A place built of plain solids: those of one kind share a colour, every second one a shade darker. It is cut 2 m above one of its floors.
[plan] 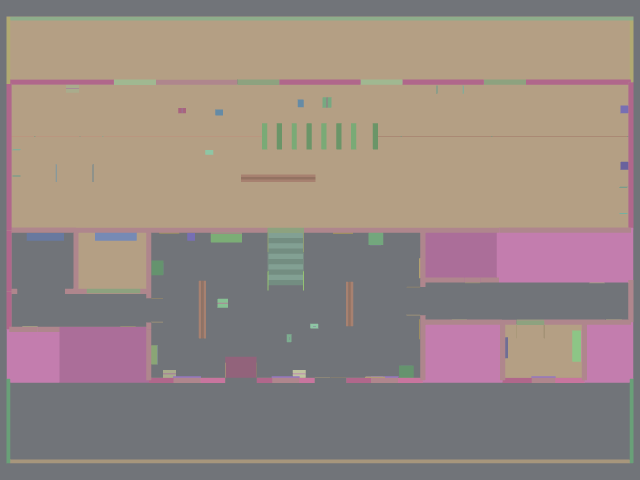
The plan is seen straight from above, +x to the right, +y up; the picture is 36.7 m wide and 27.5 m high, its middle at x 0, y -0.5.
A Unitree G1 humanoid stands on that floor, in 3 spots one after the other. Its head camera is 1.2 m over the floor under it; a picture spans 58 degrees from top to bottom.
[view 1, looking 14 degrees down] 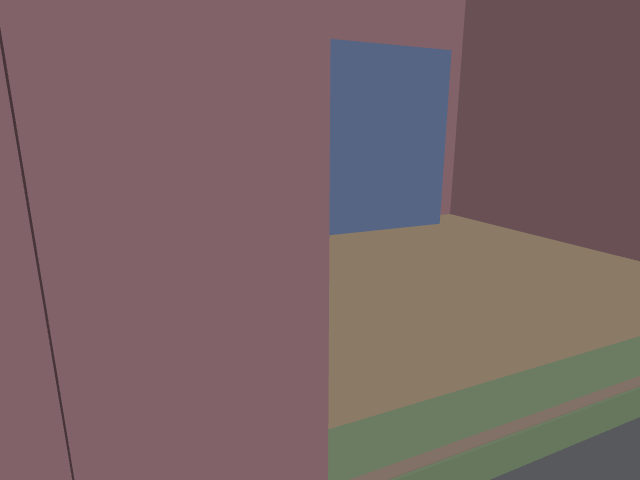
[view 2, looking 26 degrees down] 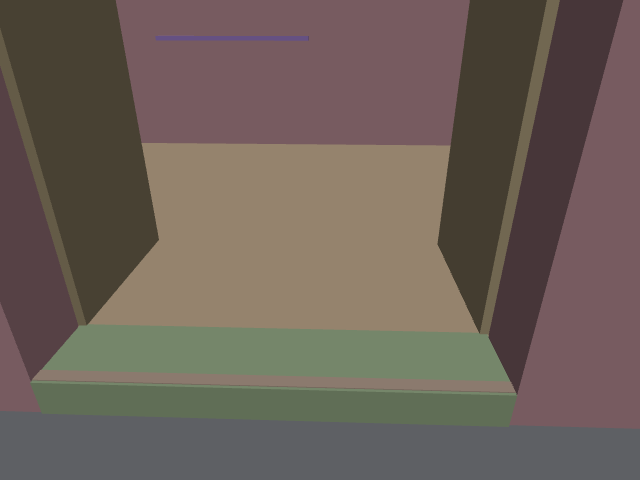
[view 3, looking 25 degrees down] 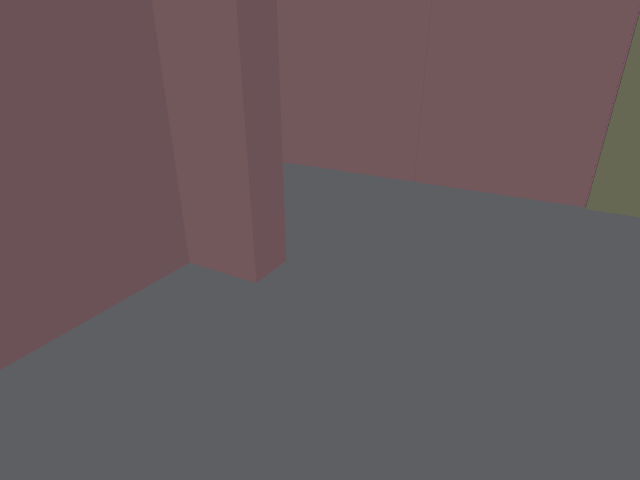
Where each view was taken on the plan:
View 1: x -13.81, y -4.53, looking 66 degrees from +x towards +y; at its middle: wall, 1.06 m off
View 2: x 11.85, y -4.00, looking -88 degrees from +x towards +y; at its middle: ground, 2.41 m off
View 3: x -15.90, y -1.69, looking -61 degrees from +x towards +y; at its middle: ground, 2.84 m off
